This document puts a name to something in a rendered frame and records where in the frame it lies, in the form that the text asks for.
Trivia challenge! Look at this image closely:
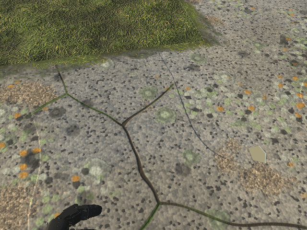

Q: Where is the left robot hand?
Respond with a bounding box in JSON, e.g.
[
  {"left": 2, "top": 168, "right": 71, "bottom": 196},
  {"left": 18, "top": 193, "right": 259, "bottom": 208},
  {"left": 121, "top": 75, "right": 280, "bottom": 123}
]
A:
[{"left": 45, "top": 203, "right": 103, "bottom": 230}]

